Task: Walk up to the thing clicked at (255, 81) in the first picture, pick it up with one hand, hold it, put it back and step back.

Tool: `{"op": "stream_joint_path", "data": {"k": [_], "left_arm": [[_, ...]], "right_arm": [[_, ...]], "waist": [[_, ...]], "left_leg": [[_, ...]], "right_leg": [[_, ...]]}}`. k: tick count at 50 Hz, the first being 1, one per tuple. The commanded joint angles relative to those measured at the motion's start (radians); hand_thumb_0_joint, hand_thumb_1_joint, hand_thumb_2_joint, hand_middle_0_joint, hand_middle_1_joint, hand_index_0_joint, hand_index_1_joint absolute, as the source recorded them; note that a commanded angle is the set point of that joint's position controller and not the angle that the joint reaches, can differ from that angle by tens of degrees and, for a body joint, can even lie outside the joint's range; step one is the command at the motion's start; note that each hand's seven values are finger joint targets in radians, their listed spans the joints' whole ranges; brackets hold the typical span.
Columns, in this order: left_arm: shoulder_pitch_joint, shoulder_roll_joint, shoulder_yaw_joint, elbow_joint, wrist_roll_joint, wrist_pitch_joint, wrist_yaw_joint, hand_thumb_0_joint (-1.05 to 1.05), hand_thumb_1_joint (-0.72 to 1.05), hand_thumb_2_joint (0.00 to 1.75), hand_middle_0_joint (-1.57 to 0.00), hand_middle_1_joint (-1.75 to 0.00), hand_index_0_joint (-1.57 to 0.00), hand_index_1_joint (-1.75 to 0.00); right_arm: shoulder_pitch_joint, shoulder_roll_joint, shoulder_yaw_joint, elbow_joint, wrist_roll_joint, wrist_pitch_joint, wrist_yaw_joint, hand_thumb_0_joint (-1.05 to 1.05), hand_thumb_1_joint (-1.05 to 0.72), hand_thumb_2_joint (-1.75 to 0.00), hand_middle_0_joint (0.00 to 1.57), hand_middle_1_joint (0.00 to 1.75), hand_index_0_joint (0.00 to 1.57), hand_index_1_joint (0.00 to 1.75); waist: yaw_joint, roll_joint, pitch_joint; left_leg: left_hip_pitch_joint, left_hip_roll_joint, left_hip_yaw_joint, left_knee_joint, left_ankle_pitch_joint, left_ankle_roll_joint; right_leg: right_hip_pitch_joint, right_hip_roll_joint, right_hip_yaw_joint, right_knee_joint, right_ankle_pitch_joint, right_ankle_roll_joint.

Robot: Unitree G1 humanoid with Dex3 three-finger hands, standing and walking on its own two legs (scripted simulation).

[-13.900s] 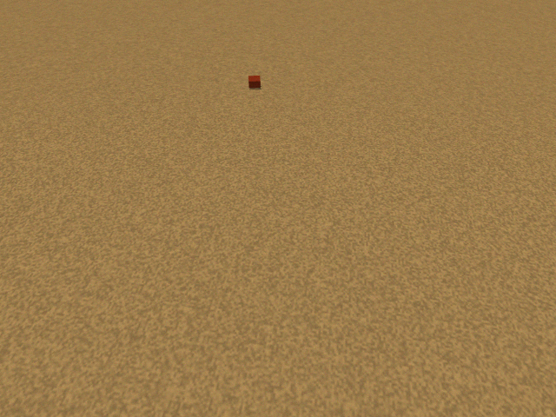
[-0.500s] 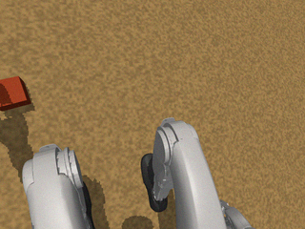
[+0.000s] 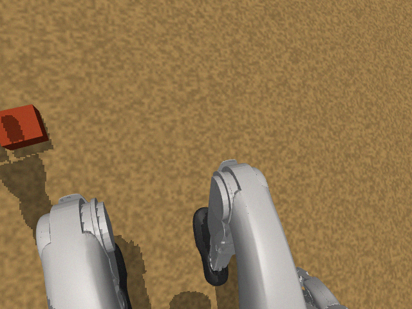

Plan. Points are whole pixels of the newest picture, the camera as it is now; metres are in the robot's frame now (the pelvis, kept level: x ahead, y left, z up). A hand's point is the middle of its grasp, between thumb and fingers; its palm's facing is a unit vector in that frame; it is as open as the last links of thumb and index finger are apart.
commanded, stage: rise first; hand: left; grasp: from above
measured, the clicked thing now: (21, 127) +0.49 +0.29 -0.30
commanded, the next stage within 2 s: approach in 0.32 s
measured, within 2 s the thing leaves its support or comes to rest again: neither
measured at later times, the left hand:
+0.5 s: hand out of the picture +0.46 +0.33 -0.17, palm faces -0.42 -0.09 -0.90, open 13.7 cm
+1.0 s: hand (11, 97) +0.51 +0.27 -0.17, palm faces -0.39 -0.06 -0.92, open 14.1 cm
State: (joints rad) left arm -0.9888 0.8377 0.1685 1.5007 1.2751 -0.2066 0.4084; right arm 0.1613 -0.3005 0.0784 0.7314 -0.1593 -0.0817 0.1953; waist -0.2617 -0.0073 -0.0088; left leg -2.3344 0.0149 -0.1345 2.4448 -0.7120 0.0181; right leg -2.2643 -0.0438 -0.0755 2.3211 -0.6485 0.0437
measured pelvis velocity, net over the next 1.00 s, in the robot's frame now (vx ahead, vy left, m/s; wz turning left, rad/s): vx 0.00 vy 0.00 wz -0.03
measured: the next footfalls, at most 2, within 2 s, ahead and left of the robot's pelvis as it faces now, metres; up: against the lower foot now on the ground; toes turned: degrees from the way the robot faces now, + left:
none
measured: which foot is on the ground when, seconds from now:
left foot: down 0.00-1.00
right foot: down 0.00-1.00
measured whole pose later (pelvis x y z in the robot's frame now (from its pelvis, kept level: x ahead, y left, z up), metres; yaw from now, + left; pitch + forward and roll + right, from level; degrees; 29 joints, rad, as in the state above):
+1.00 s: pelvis +0.00 +0.00 -0.01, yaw -1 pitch +34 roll -9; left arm -1.14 0.83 0.16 1.64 1.28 -0.07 0.48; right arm 0.22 -0.33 0.15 0.68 -0.16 -0.10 0.21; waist -0.37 0.02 0.03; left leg -2.35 0.03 -0.15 2.46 -0.72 0.01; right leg -2.30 -0.02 -0.08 2.33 -0.63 0.04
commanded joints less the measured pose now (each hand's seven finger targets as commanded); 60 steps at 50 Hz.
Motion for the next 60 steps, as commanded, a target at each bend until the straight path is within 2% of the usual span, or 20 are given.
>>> {"op": "stream_joint_path", "data": {"k": [1,4,11,14,17,21,23,32,36,38,43,45,47,50,51,52,53,57,59,60], "left_arm": [[-0.258,0.274,0.019,-0.112,-0.016,-0.005,0.021,0.0,-0.47,0.95,-0.17,-0.92,-0.16,-0.94],[-0.299,0.266,0.003,-0.142,-0.009,-0.014,0.011,0.0,-0.47,0.95,-0.17,-0.93,-0.16,-0.94],[-0.295,0.297,0.034,-0.162,-0.012,-0.032,0.036,0.0,-0.45,0.93,-0.19,-0.9,-0.17,-0.91],[-0.315,0.296,0.025,-0.141,-0.001,-0.026,0.043,0.0,-0.47,0.95,-0.17,-0.9,-0.15,-0.92],[-0.296,0.3,0.029,-0.142,0.004,-0.017,0.049,0.0,-0.46,0.94,-0.18,-0.9,-0.16,-0.91],[-0.292,0.287,0.015,-0.09,0.004,-0.003,0.04,0.0,-0.52,1.01,-0.18,-0.86,-0.13,-0.91],[-0.279,0.273,0.009,-0.089,-0.009,0.001,0.033,0.0,-0.52,0.98,-0.11,-0.97,-0.1,-0.98],[-0.497,0.14,-0.104,-0.07,0.001,-0.022,0.047,0.0,-0.53,1.0,-0.11,-0.98,-0.1,-1.0],[-0.535,0.176,-0.093,-0.018,0.033,0.005,0.089,0.0,-0.54,1.0,-0.12,-0.97,-0.1,-0.99],[-0.526,0.236,-0.054,0.01,0.062,0.034,0.115,0.0,-0.53,0.99,-0.13,-0.96,-0.11,-0.97],[-0.464,0.287,-0.004,0.015,0.042,0.119,0.147,0.0,-0.56,1.01,-0.09,-0.98,-0.08,-0.99],[-0.439,0.277,-0.014,0.036,0.026,0.146,0.127,0.0,-0.56,1.01,-0.09,-0.98,-0.07,-0.99],[-0.363,0.298,0.001,0.048,-0.007,0.167,0.106,0.0,-0.55,1.01,-0.09,-0.98,-0.08,-0.99],[-0.286,0.299,-0.008,0.059,-0.062,0.168,0.06,0.0,-0.56,1.01,-0.08,-0.99,-0.07,-1.0],[-0.294,0.365,0.043,0.013,-0.068,0.161,0.048,0.0,-0.55,0.99,-0.07,-1.01,-0.07,-1.01],[-0.302,0.347,0.029,-0.001,-0.081,0.149,0.026,0.0,-0.55,0.99,-0.07,-1.02,-0.07,-1.02],[-0.306,0.365,0.049,-0.017,-0.09,0.132,0.013,0.0,-0.56,0.99,-0.07,-1.02,-0.07,-1.02],[-0.406,0.41,0.074,-0.178,-0.079,0.045,-0.026,0.0,-0.57,1.0,-0.07,-1.03,-0.06,-1.03],[-0.448,0.334,0.025,-0.266,-0.069,0.003,-0.03,0.0,-0.57,1.01,-0.06,-1.03,-0.06,-1.03],[-0.431,0.267,-0.029,-0.291,-0.069,-0.01,-0.033,0.0,-0.58,1.01,-0.06,-1.02,-0.06,-1.03]], "right_arm": [[0.227,-0.268,-0.086,-0.002,0.006,-0.003,-0.014,0.0,-0.9,-0.9,0.2,0.3,0.2,0.3],[0.235,-0.267,-0.082,-0.001,0.003,-0.005,-0.012,0.0,-0.9,-0.9,0.2,0.3,0.2,0.3],[0.225,-0.265,-0.083,-0.003,0.0,-0.004,-0.014,0.0,-0.9,-0.9,0.2,0.3,0.2,0.3],[0.23,-0.269,-0.084,-0.001,0.0,-0.006,-0.014,0.0,-0.9,-0.9,0.2,0.3,0.2,0.3],[0.226,-0.269,-0.086,-0.002,0.002,-0.006,-0.016,0.0,-0.9,-0.9,0.2,0.3,0.2,0.3],[0.235,-0.272,-0.079,-0.001,0.003,-0.006,-0.015,0.0,-0.9,-0.9,0.2,0.3,0.2,0.3],[0.228,-0.268,-0.081,0.002,0.006,-0.009,-0.015,0.0,-0.89,-0.89,0.2,0.3,0.2,0.3],[0.268,-0.274,-0.065,0.022,-0.009,-0.029,-0.02,0.0,-0.89,-0.89,0.2,0.3,0.2,0.3],[0.271,-0.281,-0.051,0.016,-0.023,-0.043,-0.022,0.0,-0.89,-0.89,0.2,0.3,0.2,0.3],[0.287,-0.293,-0.046,0.007,-0.025,-0.043,-0.017,0.0,-0.89,-0.89,0.2,0.3,0.2,0.3],[0.253,-0.293,-0.023,-0.045,-0.013,-0.031,-0.003,0.0,-0.89,-0.89,0.2,0.3,0.2,0.3],[0.249,-0.293,-0.018,-0.055,-0.005,-0.029,0.002,0.0,-0.89,-0.89,0.2,0.3,0.2,0.3],[0.241,-0.295,-0.013,-0.068,0.003,-0.028,0.004,0.0,-0.88,-0.89,0.2,0.3,0.2,0.3],[0.228,-0.287,-0.006,-0.066,0.015,-0.034,0.007,0.0,-0.89,-0.89,0.2,0.3,0.2,0.3],[0.233,-0.303,-0.013,-0.078,0.013,-0.037,0.006,0.0,-0.89,-0.89,0.2,0.3,0.2,0.3],[0.224,-0.302,-0.011,-0.09,0.014,-0.04,0.004,0.0,-0.89,-0.89,0.2,0.3,0.2,0.3],[0.229,-0.308,-0.014,-0.082,0.011,-0.038,0.001,0.0,-0.89,-0.89,0.2,0.3,0.2,0.3],[0.253,-0.309,-0.028,-0.069,-0.002,-0.03,-0.012,0.0,-0.89,-0.89,0.2,0.3,0.2,0.3],[0.257,-0.306,-0.043,-0.06,-0.009,-0.027,-0.017,0.0,-0.89,-0.89,0.2,0.3,0.2,0.3],[0.262,-0.294,-0.051,-0.043,-0.009,-0.026,-0.019,0.0,-0.89,-0.89,0.2,0.3,0.2,0.3]], "waist": [[-0.015,0.303,-0.636],[-0.034,0.308,-0.638],[-0.013,0.345,-0.694],[-0.026,0.34,-0.66],[-0.014,0.374,-0.685],[-0.035,0.308,-0.644],[-0.02,0.326,-0.648],[-0.137,0.334,-0.602],[-0.135,0.387,-0.621],[-0.12,0.428,-0.643],[-0.073,0.445,-0.707],[-0.088,0.39,-0.695],[-0.06,0.329,-0.683],[-0.059,0.214,-0.624],[-0.065,0.196,-0.618],[-0.066,0.193,-0.613],[-0.073,0.195,-0.616],[-0.094,0.281,-0.664],[-0.11,0.36,-0.684],[-0.111,0.391,-0.684]], "left_leg": [[0.5,-0.027,0.076,-0.278,0.18,0.012],[0.52,-0.025,0.07,-0.273,0.193,0.012],[0.528,-0.027,0.08,-0.272,0.21,0.008],[0.516,-0.026,0.077,-0.273,0.188,0.01],[0.543,-0.026,0.076,-0.28,0.206,0.006],[0.493,-0.029,0.082,-0.265,0.193,0.015],[0.503,-0.028,0.076,-0.28,0.185,0.011],[0.51,-0.019,0.051,-0.256,0.151,0.008],[0.545,-0.02,0.057,-0.258,0.172,-0.001],[0.575,-0.018,0.056,-0.263,0.228,-0.01],[0.539,-0.023,0.089,-0.264,0.289,0.001],[0.488,-0.021,0.096,-0.24,0.271,0.016],[0.431,-0.019,0.104,-0.229,0.273,0.028],[0.322,-0.018,0.104,-0.214,0.217,0.047],[0.31,-0.021,0.102,-0.216,0.2,0.049],[0.3,-0.021,0.099,-0.216,0.182,0.046],[0.306,-0.019,0.089,-0.225,0.171,0.04],[0.389,-0.014,0.075,-0.204,0.168,0.02],[0.463,-0.012,0.063,-0.217,0.164,0.003],[0.487,-0.011,0.065,-0.224,0.153,-0.003]], "right_leg": [[0.308,0.043,-0.086,-0.213,0.178,-0.068],[0.297,0.043,-0.089,-0.207,0.187,-0.066],[0.34,0.046,-0.088,-0.211,0.201,-0.066],[0.302,0.044,-0.089,-0.21,0.183,-0.066],[0.303,0.043,-0.088,-0.197,0.198,-0.069],[0.304,0.046,-0.087,-0.211,0.192,-0.069],[0.296,0.045,-0.087,-0.207,0.183,-0.071],[0.244,0.049,-0.11,-0.203,0.172,-0.067],[0.239,0.048,-0.113,-0.189,0.192,-0.069],[0.238,0.044,-0.113,-0.169,0.234,-0.071],[0.334,0.052,-0.096,-0.178,0.29,-0.08],[0.358,0.062,-0.088,-0.186,0.284,-0.074],[0.414,0.065,-0.077,-0.201,0.286,-0.064],[0.466,0.069,-0.064,-0.216,0.249,-0.049],[0.479,0.065,-0.062,-0.222,0.228,-0.048],[0.475,0.064,-0.062,-0.221,0.206,-0.052],[0.471,0.064,-0.072,-0.222,0.184,-0.057],[0.452,0.062,-0.08,-0.22,0.164,-0.07],[0.399,0.062,-0.098,-0.22,0.156,-0.079],[0.38,0.061,-0.1,-0.223,0.151,-0.079]]}}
